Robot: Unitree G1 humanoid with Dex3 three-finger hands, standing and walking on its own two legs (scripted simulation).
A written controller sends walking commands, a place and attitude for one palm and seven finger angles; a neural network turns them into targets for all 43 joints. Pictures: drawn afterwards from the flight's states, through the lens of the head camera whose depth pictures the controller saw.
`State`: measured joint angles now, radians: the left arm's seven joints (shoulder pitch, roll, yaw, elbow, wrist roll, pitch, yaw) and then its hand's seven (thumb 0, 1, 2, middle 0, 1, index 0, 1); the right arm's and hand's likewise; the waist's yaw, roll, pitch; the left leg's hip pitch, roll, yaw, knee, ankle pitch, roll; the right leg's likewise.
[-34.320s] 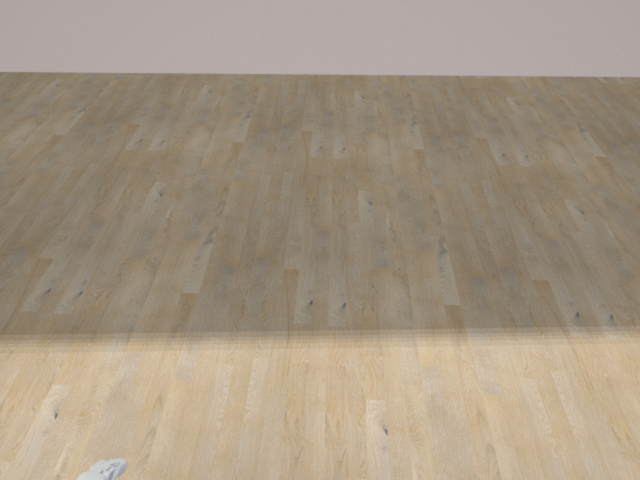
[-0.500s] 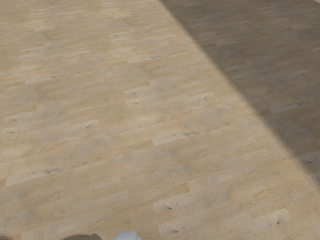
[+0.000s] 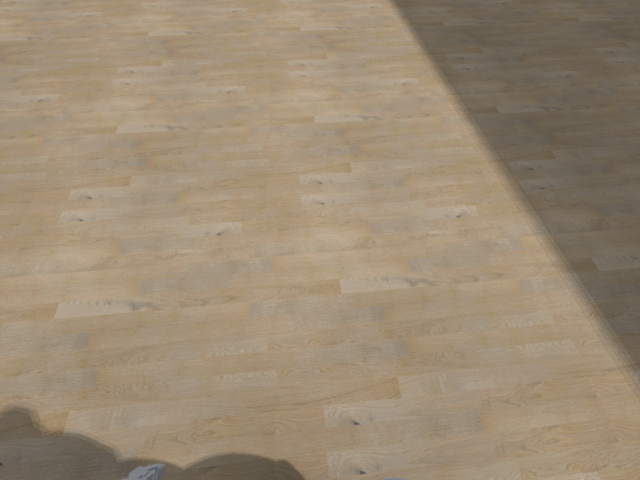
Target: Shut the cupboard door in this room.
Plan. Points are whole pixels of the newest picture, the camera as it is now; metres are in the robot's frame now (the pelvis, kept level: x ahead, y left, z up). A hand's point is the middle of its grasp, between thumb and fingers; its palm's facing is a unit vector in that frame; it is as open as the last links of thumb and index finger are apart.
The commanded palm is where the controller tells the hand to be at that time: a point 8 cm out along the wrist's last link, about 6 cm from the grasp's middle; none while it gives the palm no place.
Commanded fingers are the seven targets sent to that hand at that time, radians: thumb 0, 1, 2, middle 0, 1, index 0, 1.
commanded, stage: turn or walk to find it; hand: left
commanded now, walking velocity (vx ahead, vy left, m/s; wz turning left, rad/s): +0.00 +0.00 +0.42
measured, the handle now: out of the picture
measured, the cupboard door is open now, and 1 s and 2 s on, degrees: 100 100 100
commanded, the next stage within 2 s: none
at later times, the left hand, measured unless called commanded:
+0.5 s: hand out of the picture -0.03 +0.19 -0.18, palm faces +0.28 -0.93 -0.24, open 7.4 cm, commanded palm none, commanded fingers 0.00 0.90 0.90 -0.20 -0.30 -0.20 -0.30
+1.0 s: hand out of the picture +0.02 +0.19 -0.16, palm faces +0.42 -0.87 -0.26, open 7.4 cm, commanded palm none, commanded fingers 0.00 0.90 0.90 -0.20 -0.30 -0.20 -0.30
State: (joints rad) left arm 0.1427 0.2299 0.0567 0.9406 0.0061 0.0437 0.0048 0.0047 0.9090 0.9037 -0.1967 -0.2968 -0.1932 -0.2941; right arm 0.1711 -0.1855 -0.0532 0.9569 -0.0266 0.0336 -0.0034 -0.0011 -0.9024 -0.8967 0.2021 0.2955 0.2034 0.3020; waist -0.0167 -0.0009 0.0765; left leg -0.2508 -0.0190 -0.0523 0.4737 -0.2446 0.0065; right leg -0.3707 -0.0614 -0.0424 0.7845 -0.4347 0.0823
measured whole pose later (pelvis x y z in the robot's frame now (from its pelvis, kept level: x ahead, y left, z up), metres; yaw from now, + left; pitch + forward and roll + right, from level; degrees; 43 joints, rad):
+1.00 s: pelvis +0.00 -0.04 -0.01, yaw +25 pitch +0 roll +1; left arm 0.14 0.20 0.04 0.92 0.01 0.01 0.01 0.00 0.91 0.90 -0.20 -0.30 -0.19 -0.29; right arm 0.20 -0.20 -0.07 0.97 -0.02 0.05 0.00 0.00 -0.90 -0.90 0.20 0.30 0.20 0.30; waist -0.02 0.03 0.07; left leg -0.31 -0.03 -0.08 0.60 -0.30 -0.01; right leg -0.28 -0.04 -0.08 0.56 -0.28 0.04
